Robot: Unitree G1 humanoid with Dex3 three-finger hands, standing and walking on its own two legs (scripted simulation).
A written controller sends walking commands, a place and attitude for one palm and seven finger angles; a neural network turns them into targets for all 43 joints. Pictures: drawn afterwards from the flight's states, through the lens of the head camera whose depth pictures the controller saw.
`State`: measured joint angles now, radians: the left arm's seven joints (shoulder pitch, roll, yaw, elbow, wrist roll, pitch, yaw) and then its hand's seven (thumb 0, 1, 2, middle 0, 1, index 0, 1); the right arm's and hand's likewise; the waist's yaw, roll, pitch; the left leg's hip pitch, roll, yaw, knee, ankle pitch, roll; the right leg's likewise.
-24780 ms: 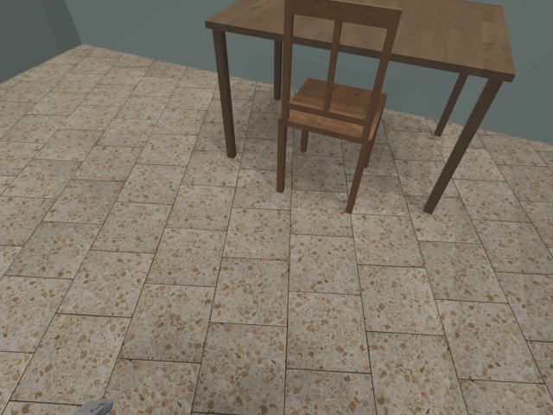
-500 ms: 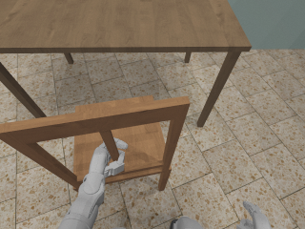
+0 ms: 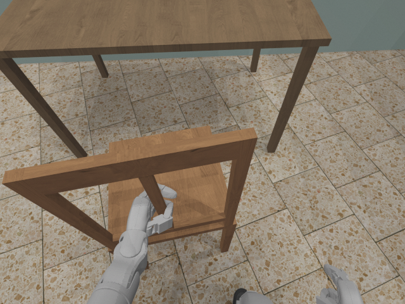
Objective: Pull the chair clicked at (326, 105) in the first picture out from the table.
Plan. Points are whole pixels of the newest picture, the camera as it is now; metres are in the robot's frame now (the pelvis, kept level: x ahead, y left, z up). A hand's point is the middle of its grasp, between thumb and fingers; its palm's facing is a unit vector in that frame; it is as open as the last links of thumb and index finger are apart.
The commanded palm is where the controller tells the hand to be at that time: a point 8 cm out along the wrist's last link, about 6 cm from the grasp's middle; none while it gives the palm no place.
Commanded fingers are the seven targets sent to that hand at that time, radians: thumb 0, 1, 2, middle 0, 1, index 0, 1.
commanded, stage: step backward, pulling the chair out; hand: left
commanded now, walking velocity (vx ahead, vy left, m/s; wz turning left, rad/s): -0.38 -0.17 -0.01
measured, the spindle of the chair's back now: (160, 205) +0.33 +0.10 -0.07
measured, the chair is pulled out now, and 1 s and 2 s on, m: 0.42 0.55 0.55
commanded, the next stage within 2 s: stop walking, hand still on the chair in 0.44 s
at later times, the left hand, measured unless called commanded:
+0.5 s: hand (160, 264) +0.20 +0.09 -0.06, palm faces -0.08 -0.99 -0.14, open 5.2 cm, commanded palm +0.16 +0.14 -0.07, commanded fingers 0.00 0.90 0.90 -0.50 -1.45 -0.50 -1.45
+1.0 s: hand (153, 288) +0.16 +0.10 -0.05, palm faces -0.13 -0.98 -0.12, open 5.3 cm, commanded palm +0.15 +0.15 -0.05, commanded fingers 0.00 0.90 0.90 -0.50 -1.45 -0.50 -1.45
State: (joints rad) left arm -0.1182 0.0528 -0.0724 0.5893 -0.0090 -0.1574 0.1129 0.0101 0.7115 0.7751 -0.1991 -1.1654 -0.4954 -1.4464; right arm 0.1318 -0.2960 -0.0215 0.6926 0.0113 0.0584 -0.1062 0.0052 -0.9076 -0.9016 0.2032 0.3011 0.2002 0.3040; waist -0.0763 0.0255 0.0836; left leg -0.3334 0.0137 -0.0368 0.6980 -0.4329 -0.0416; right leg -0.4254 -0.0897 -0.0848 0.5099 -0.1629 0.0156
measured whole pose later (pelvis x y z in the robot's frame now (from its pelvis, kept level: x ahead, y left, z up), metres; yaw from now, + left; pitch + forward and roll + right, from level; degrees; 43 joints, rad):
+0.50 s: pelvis -0.09 +0.00 +0.00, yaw -2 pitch +2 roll +1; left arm -0.13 0.08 -0.03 0.64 -0.04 -0.17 0.08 0.02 0.69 0.81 -0.23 -1.15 -0.49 -1.45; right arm 0.15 -0.22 0.01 0.69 0.02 0.04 -0.09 0.00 -0.90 -0.90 0.21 0.30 0.20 0.30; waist -0.06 0.04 0.11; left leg -0.41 0.02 -0.04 0.86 -0.47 -0.04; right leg -0.37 -0.04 -0.06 0.52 -0.20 -0.01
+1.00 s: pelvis -0.12 +0.02 +0.00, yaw -1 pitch +0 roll +0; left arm -0.17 0.08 -0.13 0.73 -0.05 -0.14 0.07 0.05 0.69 0.81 -0.23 -1.16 -0.50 -1.45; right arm 0.24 -0.17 0.05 0.70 0.02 0.01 -0.08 0.00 -0.90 -0.90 0.21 0.30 0.20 0.30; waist -0.02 0.04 0.09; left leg -0.18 0.04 0.01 0.48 -0.29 -0.03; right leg -0.25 -0.02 -0.05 0.47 -0.21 0.00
